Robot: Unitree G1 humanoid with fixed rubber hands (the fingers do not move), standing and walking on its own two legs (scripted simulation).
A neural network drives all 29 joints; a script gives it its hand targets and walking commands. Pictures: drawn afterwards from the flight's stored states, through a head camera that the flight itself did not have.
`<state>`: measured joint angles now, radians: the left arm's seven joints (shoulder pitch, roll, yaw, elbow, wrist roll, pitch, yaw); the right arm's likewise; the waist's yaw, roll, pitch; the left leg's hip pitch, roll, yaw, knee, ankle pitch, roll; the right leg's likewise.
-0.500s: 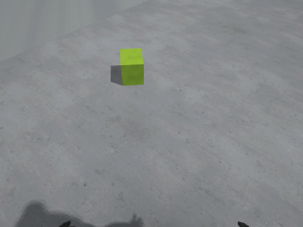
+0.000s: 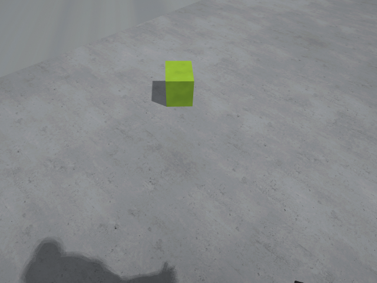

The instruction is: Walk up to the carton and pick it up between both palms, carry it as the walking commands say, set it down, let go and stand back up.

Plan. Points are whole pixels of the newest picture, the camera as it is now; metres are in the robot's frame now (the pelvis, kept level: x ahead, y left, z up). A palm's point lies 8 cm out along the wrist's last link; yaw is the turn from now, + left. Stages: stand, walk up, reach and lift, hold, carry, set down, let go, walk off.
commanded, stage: walk up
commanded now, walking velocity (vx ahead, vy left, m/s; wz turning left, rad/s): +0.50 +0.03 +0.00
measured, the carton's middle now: (178, 83) +1.64 +0.04 -0.65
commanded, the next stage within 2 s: none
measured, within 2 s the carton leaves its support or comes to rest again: neither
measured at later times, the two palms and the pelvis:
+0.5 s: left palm (99, 216) +0.31 +0.24 -0.14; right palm out of the picture +0.12 -0.27 -0.14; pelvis +0.19 -0.01 -0.02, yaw +0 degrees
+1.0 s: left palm (95, 173) +0.45 +0.29 -0.14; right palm (259, 176) +0.43 -0.22 -0.11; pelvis +0.40 +0.04 +0.00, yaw +1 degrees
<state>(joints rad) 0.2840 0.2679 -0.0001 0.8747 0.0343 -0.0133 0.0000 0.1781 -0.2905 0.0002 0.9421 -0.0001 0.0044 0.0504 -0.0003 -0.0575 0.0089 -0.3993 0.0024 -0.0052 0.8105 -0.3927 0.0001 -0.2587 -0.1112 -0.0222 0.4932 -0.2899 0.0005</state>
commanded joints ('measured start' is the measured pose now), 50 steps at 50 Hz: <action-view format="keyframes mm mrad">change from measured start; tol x32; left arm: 1 -68 203 78 -12 8 -20 -15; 18 -306 13 18 -79 -11 -21 -65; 25 276 317 96 82 0 -44 -8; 50 -86 30 51 -42 -4 -17 -40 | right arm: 1 118 -62 -25 -38 -12 -35 -8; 50 295 -76 -60 7 -22 -98 -52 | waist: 1 -83 -95 -48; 3 -194 262 -104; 20 -61 297 -12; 24 127 -217 -286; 28 34 -60 96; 50 -76 246 -65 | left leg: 1 365 -44 200 -386 56 -28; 4 577 543 -722 -717 -353 118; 21 462 257 -38 -356 850 64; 26 -231 56 -92 491 -91 32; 41 204 20 171 -393 149 -43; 45 683 477 -558 -552 160 160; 50 580 301 -207 -464 743 65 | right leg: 1 -123 -55 35 -90 -233 -86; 4 -636 62 53 618 -287 6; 18 -389 48 -81 96 143 39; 22 101 86 -118 -67 164 -15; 24 509 -289 406 -124 -39 -81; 26 252 -346 658 -353 -517 -104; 39 53 -163 128 -290 -95 -122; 44 -489 118 -49 566 -266 11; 50 -542 29 8 678 -21 50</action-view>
